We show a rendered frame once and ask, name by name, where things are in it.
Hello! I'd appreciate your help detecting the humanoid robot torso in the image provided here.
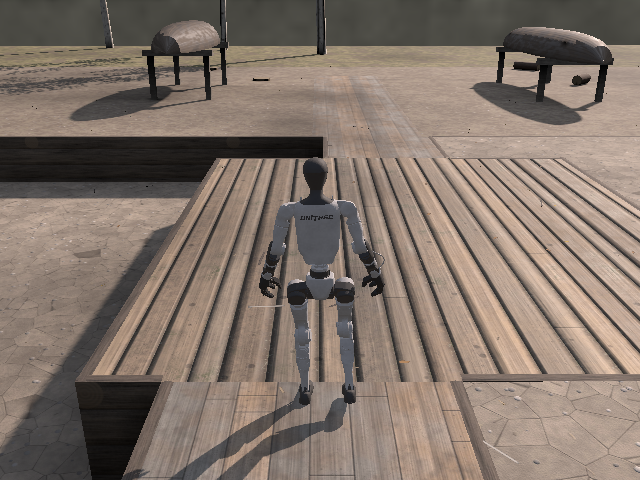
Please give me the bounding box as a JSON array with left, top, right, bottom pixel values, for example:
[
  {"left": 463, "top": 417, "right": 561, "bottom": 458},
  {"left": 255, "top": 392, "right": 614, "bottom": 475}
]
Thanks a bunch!
[{"left": 294, "top": 195, "right": 341, "bottom": 300}]

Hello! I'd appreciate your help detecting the right robot hand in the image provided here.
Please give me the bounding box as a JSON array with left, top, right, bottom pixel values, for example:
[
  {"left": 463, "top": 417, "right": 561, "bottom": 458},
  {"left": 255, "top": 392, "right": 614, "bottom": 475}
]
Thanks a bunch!
[{"left": 362, "top": 272, "right": 385, "bottom": 297}]

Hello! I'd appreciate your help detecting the robot right upper arm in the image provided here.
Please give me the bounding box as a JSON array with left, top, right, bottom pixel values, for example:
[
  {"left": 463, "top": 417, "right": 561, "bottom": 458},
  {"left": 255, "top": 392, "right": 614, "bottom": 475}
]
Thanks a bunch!
[{"left": 337, "top": 200, "right": 368, "bottom": 255}]

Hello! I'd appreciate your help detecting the right robot forearm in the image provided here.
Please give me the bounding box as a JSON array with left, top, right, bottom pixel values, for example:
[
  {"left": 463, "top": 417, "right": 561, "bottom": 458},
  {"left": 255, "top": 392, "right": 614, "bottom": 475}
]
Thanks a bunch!
[{"left": 359, "top": 239, "right": 381, "bottom": 278}]

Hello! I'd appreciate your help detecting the left robot foot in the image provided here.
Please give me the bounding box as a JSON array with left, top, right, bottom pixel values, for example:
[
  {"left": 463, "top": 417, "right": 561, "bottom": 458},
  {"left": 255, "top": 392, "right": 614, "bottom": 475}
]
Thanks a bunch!
[{"left": 299, "top": 380, "right": 314, "bottom": 405}]

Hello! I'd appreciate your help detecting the robot left upper arm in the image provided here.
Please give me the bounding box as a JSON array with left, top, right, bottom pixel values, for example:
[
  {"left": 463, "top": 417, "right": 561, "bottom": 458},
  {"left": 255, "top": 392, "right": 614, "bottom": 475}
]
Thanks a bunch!
[{"left": 270, "top": 202, "right": 296, "bottom": 256}]

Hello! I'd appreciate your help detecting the left robot forearm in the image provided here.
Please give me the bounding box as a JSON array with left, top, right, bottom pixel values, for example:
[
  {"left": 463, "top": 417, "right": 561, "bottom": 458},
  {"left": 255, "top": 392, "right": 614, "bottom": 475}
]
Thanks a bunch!
[{"left": 261, "top": 241, "right": 280, "bottom": 280}]

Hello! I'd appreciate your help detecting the left robot hand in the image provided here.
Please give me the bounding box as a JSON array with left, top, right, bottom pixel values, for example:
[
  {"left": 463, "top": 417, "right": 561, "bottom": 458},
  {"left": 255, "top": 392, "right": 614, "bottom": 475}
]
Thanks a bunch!
[{"left": 259, "top": 275, "right": 282, "bottom": 298}]

